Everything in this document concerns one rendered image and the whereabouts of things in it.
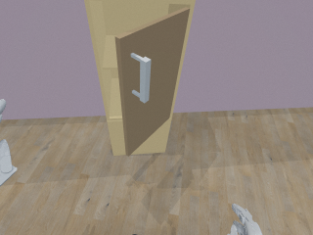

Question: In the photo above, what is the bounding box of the robot left hand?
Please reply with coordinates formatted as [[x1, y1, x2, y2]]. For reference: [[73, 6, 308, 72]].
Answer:
[[0, 99, 18, 186]]

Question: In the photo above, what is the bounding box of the robot right hand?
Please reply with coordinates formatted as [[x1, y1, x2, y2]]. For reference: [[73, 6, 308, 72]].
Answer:
[[227, 204, 263, 235]]

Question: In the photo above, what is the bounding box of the handle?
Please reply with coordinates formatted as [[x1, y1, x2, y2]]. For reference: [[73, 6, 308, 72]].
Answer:
[[130, 53, 152, 103]]

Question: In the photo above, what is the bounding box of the cupboard door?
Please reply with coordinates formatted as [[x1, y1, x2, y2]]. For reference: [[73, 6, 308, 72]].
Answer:
[[114, 7, 190, 157]]

